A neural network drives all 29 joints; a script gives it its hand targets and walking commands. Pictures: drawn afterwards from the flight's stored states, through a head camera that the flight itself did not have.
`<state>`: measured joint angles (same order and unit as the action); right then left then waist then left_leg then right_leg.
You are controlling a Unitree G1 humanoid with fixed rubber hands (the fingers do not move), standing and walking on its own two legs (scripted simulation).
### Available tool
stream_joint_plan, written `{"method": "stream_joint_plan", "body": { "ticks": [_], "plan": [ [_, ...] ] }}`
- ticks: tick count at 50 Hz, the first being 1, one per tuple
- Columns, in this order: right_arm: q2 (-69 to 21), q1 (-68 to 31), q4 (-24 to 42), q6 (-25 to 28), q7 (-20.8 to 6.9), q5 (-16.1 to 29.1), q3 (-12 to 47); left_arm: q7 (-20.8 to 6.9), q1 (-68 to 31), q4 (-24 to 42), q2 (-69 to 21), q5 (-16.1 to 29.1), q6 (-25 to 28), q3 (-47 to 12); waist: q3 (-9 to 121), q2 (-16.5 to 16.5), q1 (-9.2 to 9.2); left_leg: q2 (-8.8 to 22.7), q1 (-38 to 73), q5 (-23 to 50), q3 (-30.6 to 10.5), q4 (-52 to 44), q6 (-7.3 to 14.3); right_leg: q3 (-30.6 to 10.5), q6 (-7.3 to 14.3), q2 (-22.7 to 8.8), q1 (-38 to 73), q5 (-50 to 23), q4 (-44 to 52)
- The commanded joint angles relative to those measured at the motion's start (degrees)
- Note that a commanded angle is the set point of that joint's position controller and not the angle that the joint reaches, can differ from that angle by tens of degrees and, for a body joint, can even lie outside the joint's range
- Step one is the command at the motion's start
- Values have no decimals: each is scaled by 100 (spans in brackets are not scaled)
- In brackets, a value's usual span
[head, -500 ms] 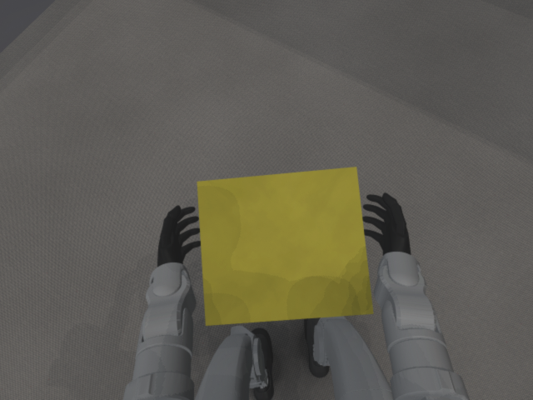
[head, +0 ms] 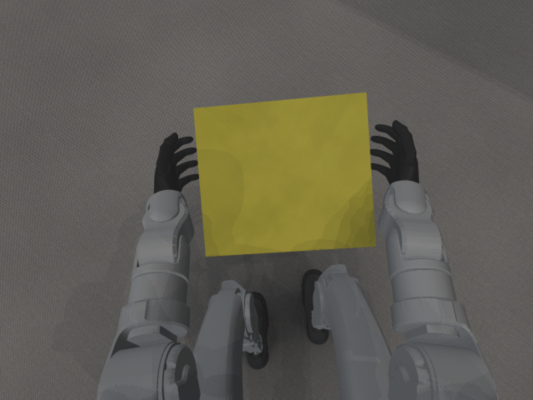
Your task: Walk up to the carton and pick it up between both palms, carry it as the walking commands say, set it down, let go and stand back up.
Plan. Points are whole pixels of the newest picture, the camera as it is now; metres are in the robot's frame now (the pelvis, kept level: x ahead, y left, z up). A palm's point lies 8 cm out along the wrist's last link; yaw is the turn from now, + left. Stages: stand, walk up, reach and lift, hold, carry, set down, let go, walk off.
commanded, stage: set down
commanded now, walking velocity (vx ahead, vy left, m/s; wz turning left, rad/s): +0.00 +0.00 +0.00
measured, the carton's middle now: (284, 177) +0.45 -0.03 -0.18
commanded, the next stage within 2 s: none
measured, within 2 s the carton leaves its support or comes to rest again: neither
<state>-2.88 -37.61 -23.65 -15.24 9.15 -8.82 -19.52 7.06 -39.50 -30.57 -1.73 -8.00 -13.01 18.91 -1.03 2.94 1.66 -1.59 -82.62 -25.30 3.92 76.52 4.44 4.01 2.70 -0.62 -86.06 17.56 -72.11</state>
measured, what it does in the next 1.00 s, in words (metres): lowers itself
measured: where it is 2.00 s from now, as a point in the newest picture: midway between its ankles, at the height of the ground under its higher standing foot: (287, 331)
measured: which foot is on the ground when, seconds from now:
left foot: down 0.00-1.00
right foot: down 0.00-1.00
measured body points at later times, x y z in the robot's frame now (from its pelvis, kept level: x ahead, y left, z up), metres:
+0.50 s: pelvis -0.04 +0.00 -0.07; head +0.30 -0.02 +0.20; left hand +0.45 +0.15 -0.22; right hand +0.45 -0.19 -0.21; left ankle +0.08 +0.09 -0.59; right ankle +0.13 -0.09 -0.59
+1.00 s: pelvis -0.06 +0.00 -0.14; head +0.30 -0.02 +0.12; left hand +0.48 +0.15 -0.29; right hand +0.47 -0.19 -0.29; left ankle +0.08 +0.09 -0.59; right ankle +0.13 -0.09 -0.59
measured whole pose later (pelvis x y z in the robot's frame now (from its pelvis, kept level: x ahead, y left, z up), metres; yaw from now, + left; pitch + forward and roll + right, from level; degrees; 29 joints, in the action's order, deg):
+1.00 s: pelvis -0.06 +0.00 -0.14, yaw +1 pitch +25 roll +0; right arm 11.5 -69.7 -33.4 -19.1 12.2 -1.2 -17.7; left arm 14.4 -72.0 -38.7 9.1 0.8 -16.9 15.2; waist -30.1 2.9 1.7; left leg -1.6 -103.1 -28.8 4.4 106.7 4.4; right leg 3.9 2.9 -0.7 -106.2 20.3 -101.4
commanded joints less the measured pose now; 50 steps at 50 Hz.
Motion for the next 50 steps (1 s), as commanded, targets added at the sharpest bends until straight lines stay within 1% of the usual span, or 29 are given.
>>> {"method": "stream_joint_plan", "body": {
  "ticks": [1,2,3,4,6,7,8,9,11,12,15,17,18,20,21,24,26,27,30,31,35,36,37,40,43,44,46,49,50],
  "plan": [
    [-4246,-4056,-125,100,-1635,917,3746,-1714,-4421,690,-4201,1324,232,-3603,7620,-709,121,-688,790,357,-725,-252,-151,-1119,-92,707,4059,-248,-285],
    [-4153,-4367,-36,119,-1710,1049,3866,-1706,-4408,677,-4087,1256,221,-3525,7737,-644,-2,-657,958,578,-856,-237,-106,-974,-121,713,3622,-493,-521],
    [-4186,-4033,18,114,-1689,951,3775,-1743,-4398,755,-4344,1346,202,-3833,8141,-640,386,-720,976,955,-792,-136,-174,-838,-149,736,3894,-1064,-492],
    [-4209,-4068,79,105,-1734,984,3859,-1728,-4368,858,-4283,1341,188,-3779,8321,-705,177,-693,1056,1043,-809,-56,-178,-901,-126,715,3777,-1150,-576],
    [-4104,-4300,104,143,-1815,1082,3901,-1666,-4762,1238,-4325,1479,209,-3967,8577,-427,179,-694,1146,1105,-810,-2,-229,-721,-72,763,3410,-1204,-812],
    [-4074,-4447,355,180,-1843,1237,4171,-1621,-4491,1203,-4305,1506,235,-3960,8757,-502,-44,-703,1175,1370,-814,47,-241,-714,-95,760,3485,-1452,-939],
    [-4057,-4347,409,149,-1821,1187,4081,-1599,-4631,1362,-4206,1579,216,-4001,8959,-588,69,-705,1210,1400,-841,93,-250,-656,-118,775,3466,-1556,-995],
    [-3853,-4390,392,177,-1827,1223,4038,-1552,-4649,1267,-4341,1627,191,-4155,8948,-381,231,-708,1411,1428,-876,162,-297,-583,-96,788,3045,-1423,-1099],
    [-3857,-4649,717,134,-1817,1402,4224,-1448,-5079,1870,-3915,1694,233,-4135,9631,-483,8,-705,1400,1458,-795,345,-280,-721,-99,796,3388,-1471,-1147],
    [-3785,-4540,552,102,-1744,1297,4021,-1434,-5122,1810,-3933,1759,206,-4179,9503,-529,240,-714,1356,1476,-842,388,-271,-648,-124,797,3296,-1487,-1221],
    [-3361,-5192,1212,115,-1691,1537,4199,-1278,-5618,2347,-3778,1920,196,-4340,10517,-305,197,-747,1739,1545,-722,665,-357,-681,-58,844,3514,-1399,-1353],
    [-3005,-5413,965,64,-1659,1634,4055,-1144,-5722,2044,-3627,1956,93,-4278,10215,-304,281,-687,1968,1302,-791,617,-349,-527,-81,787,3015,-959,-1498],
    [-2919,-5467,1135,43,-1584,1622,4021,-1132,-5739,2135,-3631,2034,55,-4354,10503,-349,401,-691,2071,1237,-841,748,-337,-574,-51,788,3343,-950,-1523],
    [-3137,-5543,1354,-27,-1495,1769,4360,-1074,-5756,2364,-3457,2048,51,-4398,11288,-552,133,-707,1969,1594,-691,978,-324,-746,-72,799,4050,-1406,-1643],
    [-3003,-5585,1249,-27,-1452,1841,4245,-1064,-5907,2262,-3413,2073,12,-4385,11236,-275,217,-712,1747,1509,-610,1005,-346,-742,-59,779,4136,-1439,-1676],
    [-2331,-5994,1941,-109,-1281,2049,4291,-908,-6400,2909,-2987,2234,-91,-4631,12858,-426,276,-675,2688,1543,-612,1272,-399,-619,-42,758,4731,-1351,-1948],
    [-1922,-6040,1980,-216,-1134,2226,4176,-818,-6357,2792,-2851,2513,-248,-4857,12846,-530,546,-621,2532,1107,-585,1358,-388,-688,2,650,5069,-1155,-1855],
    [-1886,-6234,2622,-213,-1100,2350,4282,-773,-6660,3295,-2734,2668,-222,-4890,13040,-669,457,-599,2460,1561,-542,1473,-365,-629,-64,683,5298,-1769,-2076],
    [-1856,-6502,2266,-246,-1014,2363,4181,-776,-7133,3235,-2439,2637,-165,-4693,12129,-526,436,-596,2029,1153,-560,1556,-334,-747,-40,660,4963,-1298,-2116],
    [-1940,-6627,2213,-262,-1013,2373,4050,-731,-7409,3267,-2489,2707,-180,-4629,11829,-487,610,-599,1915,1011,-564,1555,-308,-670,-50,683,4637,-995,-2129],
    [-2207,-6965,621,-213,-1109,2183,3963,-802,-7327,1427,-2745,2237,-166,-4196,9952,-542,217,-539,859,24,-564,1576,-312,-720,45,617,3440,17,-2149],
    [-2294,-7019,235,-205,-1107,2056,3876,-859,-7296,757,-2831,2121,-170,-3987,9253,-573,414,-530,375,-434,-544,1615,-300,-759,62,637,3100,504,-2039],
    [-2471,-7163,-50,-143,-1132,2032,3800,-932,-7347,354,-2908,2032,-104,-3884,8595,-516,345,-533,-31,-752,-570,1626,-212,-841,61,582,2768,929,-2065],
    [-2654,-7606,-95,-15,-1292,1940,3673,-1097,-7902,372,-3388,2115,34,-3813,8940,-411,504,-542,29,-534,-622,1732,-247,-743,124,536,2543,719,-2208],
    [-2886,-7457,-855,-5,-1423,1947,3590,-1184,-7724,-209,-3397,1902,71,-3597,8293,-400,314,-522,-340,-513,-542,1902,-212,-716,54,525,2067,673,-2390],
    [-3070,-7695,-860,16,-1449,1962,3539,-1216,-7719,-391,-3348,1714,68,-3347,8435,-479,89,-504,-309,-552,-585,1962,-157,-780,26,528,2239,792,-2431],
    [-2967,-7723,-431,74,-1492,2039,3738,-1257,-7840,59,-3584,1978,121,-3678,9341,-540,397,-541,172,-23,-591,2138,-190,-586,-18,541,2447,260,-2647],
    [-3007,-7834,-30,78,-1497,2200,3929,-1251,-8286,869,-3384,2166,172,-3991,10314,-520,466,-578,539,452,-544,2366,-206,-475,-51,531,2669,-439,-2853],
    [-2947,-8209,474,93,-1446,2363,4119,-1169,-8499,1263,-3299,2283,174,-4108,10957,-456,270,-604,737,796,-498,2450,-230,-578,-23,519,3081,-894,-2956]
  ]
}}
